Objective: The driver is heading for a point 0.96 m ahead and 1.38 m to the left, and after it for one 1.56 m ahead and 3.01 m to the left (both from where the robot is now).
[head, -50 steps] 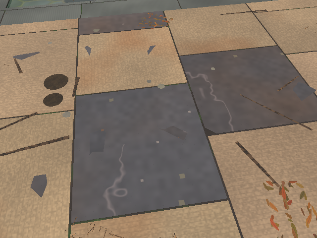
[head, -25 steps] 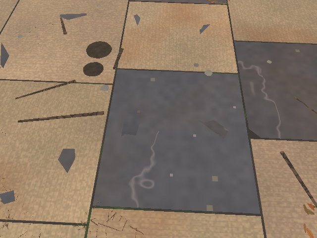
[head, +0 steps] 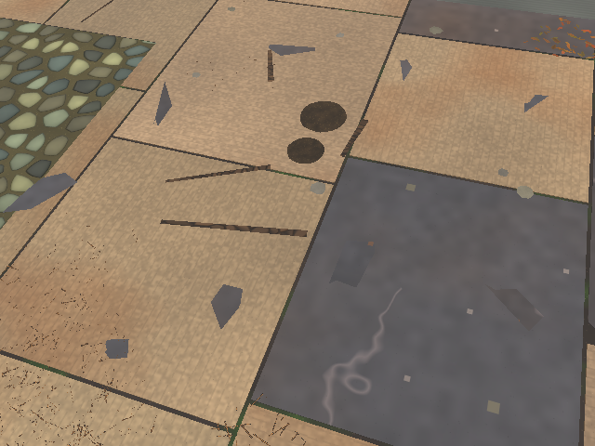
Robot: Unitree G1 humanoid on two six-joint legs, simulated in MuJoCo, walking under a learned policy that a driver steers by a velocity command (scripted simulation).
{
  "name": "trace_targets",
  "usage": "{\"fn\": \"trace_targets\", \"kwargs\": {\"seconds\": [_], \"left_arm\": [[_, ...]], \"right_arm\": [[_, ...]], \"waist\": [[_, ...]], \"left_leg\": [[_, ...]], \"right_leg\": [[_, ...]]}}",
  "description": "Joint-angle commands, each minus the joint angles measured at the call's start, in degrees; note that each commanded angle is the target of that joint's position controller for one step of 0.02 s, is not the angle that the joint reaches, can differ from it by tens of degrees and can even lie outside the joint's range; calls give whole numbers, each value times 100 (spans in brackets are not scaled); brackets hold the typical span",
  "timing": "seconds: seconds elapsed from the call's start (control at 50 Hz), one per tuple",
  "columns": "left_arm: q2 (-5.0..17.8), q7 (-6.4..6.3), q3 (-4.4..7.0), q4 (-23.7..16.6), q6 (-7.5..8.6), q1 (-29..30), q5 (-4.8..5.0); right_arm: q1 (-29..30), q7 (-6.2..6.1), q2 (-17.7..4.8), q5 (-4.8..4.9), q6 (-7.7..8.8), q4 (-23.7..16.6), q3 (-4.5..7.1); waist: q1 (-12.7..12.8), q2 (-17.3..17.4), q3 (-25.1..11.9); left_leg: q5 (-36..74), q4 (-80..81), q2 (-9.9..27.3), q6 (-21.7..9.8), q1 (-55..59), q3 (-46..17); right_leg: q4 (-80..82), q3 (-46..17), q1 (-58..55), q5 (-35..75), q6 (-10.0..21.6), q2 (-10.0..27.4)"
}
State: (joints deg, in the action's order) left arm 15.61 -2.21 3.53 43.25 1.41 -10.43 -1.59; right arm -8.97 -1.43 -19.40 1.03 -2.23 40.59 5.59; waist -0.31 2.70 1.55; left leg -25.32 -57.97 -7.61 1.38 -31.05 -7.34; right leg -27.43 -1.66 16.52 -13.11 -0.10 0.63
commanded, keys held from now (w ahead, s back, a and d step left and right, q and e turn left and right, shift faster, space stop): q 0.94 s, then w+q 0.06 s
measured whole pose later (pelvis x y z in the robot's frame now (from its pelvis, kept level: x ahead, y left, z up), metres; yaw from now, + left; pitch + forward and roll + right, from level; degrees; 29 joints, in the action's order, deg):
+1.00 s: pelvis +0.01 +0.03 +0.00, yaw +36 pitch +2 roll +0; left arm 14.9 -2.1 3.5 37.3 0.3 -9.3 -0.8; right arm -11.8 -0.8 -20.8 1.7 -3.9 36.5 6.2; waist 0.1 2.5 2.7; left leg -23.0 -64.1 -1.6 5.4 -30.5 -4.0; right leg -25.3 2.5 13.6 -13.6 0.8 1.4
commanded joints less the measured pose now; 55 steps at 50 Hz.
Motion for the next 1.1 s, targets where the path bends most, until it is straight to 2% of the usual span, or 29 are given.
{"fn": "trace_targets", "kwargs": {"seconds": [0.02, 0.06, 0.12, 0.16, 0.22, 0.26, 0.28, 0.3, 0.32, 0.34, 0.36, 0.38, 0.4, 0.42, 0.46, 0.56, 0.62, 0.7, 0.76, 0.78, 0.8, 0.82, 0.84, 0.86, 0.88, 0.9, 0.94, 1.0, 1.1], "left_arm": [[728, -70, 140, -556, 30, 404, 88], [795, -102, 172, -544, -37, 174, 55], [996, -125, 265, -545, -110, -33, 67], [1152, -86, 333, -594, -129, 51, 99], [1242, 4, 386, -612, -112, 101, 198], [1248, 40, 401, -602, -95, 197, 311], [1139, 51, 379, -555, -84, 142, 353], [886, 86, 316, -428, -63, -231, 276], [412, 129, 145, -696, -57, -205, -89], [629, 79, 189, -915, -19, 358, -13], [883, 37, 259, -951, -41, 649, 136], [928, -1, 284, -918, -64, 629, 160], [932, -59, 307, -804, -87, 536, 97], [964, -80, 329, -798, -111, 422, 68], [862, -38, 314, -742, -106, 221, 90], [638, -3, 209, -830, -82, 445, 111], [649, 49, 200, -882, -41, 548, 139], [704, 128, 229, -922, 45, 491, 194], [690, 191, 267, -835, 114, 128, 200], [838, 180, 320, -790, 122, -29, 157], [1210, 138, 391, -860, 86, -83, 60], [1453, 165, 429, -830, 44, -6, -125], [1161, 148, 362, -953, 66, 144, -80], [868, 104, 272, -1017, 60, 393, -27], [766, 77, 239, -1062, 41, 576, 34], [733, 49, 220, -1063, 28, 619, 105], [763, -2, 206, -1027, -29, 467, 78], [941, -53, 288, -892, -94, -101, 104], [1275, 81, 405, -839, 8, -86, 235]], "right_arm": [[-344, 7, -450, 20, -61, -255, 168], [21, 39, -295, 70, -68, -501, 94], [314, 115, -183, 40, -52, -777, 18], [345, 181, -148, 23, -49, -889, -16], [248, 248, -291, 32, -95, -967, 44], [3, 288, -297, 41, -123, -943, 91], [-280, 277, -324, 38, -122, -847, 136], [-578, 217, -592, 37, -107, -785, 242], [-777, 108, -1368, -15, -67, -921, 398], [-760, 174, -1363, -223, 79, -1045, 336], [-654, 213, -1132, -253, 190, -995, 272], [-385, 186, -970, -167, 240, -935, 220], [-150, 141, -810, -68, 222, -958, 169], [48, 107, -756, -8, 185, -979, 128], [107, 43, -716, -67, 148, -998, 92], [-29, -46, -817, -48, 108, -945, 126], [7, -30, -890, -57, 74, -966, 151], [78, 33, -905, -25, 33, -982, 157], [290, 18, -844, 70, -17, -1021, 138], [246, -9, -716, 83, -23, -1039, 101], [-53, -4, -395, 4, -14, -1037, 17], [-36, -10, -580, 49, 44, -1171, 92], [-226, -6, -1036, -48, 83, -1047, 243], [-295, 14, -1136, 12, 56, -897, 312], [-408, -4, -991, 31, -17, -742, 306], [-393, -9, -851, 22, -72, -728, 274], [-212, 31, -559, 66, -103, -817, 181], [270, 110, -388, 71, -57, -1070, 68], [319, 281, -281, 24, 80, -1158, -33]], "waist": [[-128, -967, -401], [82, -1148, -344], [280, -1271, -505], [291, -1336, -565], [254, -1431, -567], [65, -1380, -561], [-66, -1237, -615], [-99, -555, -770], [53, 1402, -901], [-324, 1309, -1213], [-390, 742, -1002], [-205, 600, -709], [-100, 346, -648], [30, 416, -590], [133, 490, -750], [-8, 488, -727], [-70, 580, -640], [-90, 667, -662], [176, 644, -724], [201, 470, -794], [8, -637, -986], [-104, -2007, -565], [-92, -1510, -558], [-164, -1160, -468], [-217, -953, -361], [-156, -958, -281], [-22, -1042, -250], [396, -1265, -425], [386, -1270, -248]], "left_leg": [[162, -1333, 390, 337, -739, 136], [391, -831, 534, 450, -851, 397], [330, 58, 790, 501, -565, 565], [263, 650, 878, 410, -10, 772], [347, 1451, 822, 206, 591, 1044], [896, 2428, 729, -49, 1119, 1191], [1432, 3107, 590, -229, 1709, 1238], [2456, 3534, 781, -454, 2697, 721], [5047, 3391, 2503, -1159, 3846, -1606], [5293, 3540, 3156, -2288, 3301, -2418], [4656, 3669, 2804, -2197, 3097, -1928], [4164, 3675, 2447, -1848, 2865, -1479], [3785, 3666, 2184, -1577, 2737, -1260], [3817, 3694, 2037, -1492, 2459, -1112], [3840, 3736, 1875, -1503, 2275, -1006], [2935, 3714, 1743, -1497, 2334, -1299], [2401, 3695, 1714, -1505, 2088, -1650], [2692, 3513, 1660, -1463, 2077, -2154], [2857, 3182, 1389, -1187, 2012, -2282], [2260, 2925, 1169, -923, 1645, -2133], [528, 1824, 632, -560, 935, -1410], [-1249, 719, -158, -219, -229, -285], [-1179, -558, 310, 43, -327, -272], [-761, -995, 408, 149, -326, -207], [-419, -1212, 460, 268, -345, -121], [-108, -1406, 487, 360, -512, -62], [185, -1153, 556, 468, -498, 255], [352, -189, 831, 464, -712, 543], [89, 1293, 992, 64, 283, 975]], "right_leg": [[727, -879, -927, 2372, 1011, 1378], [794, -599, -1169, 2333, 1106, 1326], [753, -454, -1481, 2373, 1227, 1527], [749, -250, -1260, 2399, 1230, 1610], [629, -105, -1089, 2261, 1158, 1721], [279, 40, -973, 2076, 945, 1725], [-112, 255, -715, 1780, 700, 1597], [-968, 701, -15, 1036, 262, 1301], [-3010, 1124, 1865, -2341, -350, 560], [-4054, 158, 2434, -2896, -468, 76], [-4425, -119, 2494, -2475, -412, 178], [-4309, -166, 2536, -1940, -339, 249], [-4128, -223, 2483, -1520, -340, 320], [-4030, -218, 2263, -1228, -375, 287], [-4014, -158, 1925, -833, -431, 119], [-2597, -252, 1734, -598, -512, -36], [-1948, -314, 1356, -706, -474, -148], [-1195, -349, 841, -876, -363, -302], [272, -253, 1, -70, -193, -327], [682, -416, -630, 588, -51, 35], [789, -1402, -1333, 1405, 400, 1216], [1014, -2713, -1112, 2340, 1419, 2150], [993, -2680, -923, 2326, 1768, 2417], [905, -2038, -791, 2122, 1535, 2047], [845, -1480, -752, 1800, 1250, 1640], [817, -1204, -816, 1838, 1172, 1499], [855, -667, -865, 2109, 1180, 1285], [1255, -742, -1451, -13, 1244, 1433], [1561, -444, -927, -1049, 1120, 1631]]}}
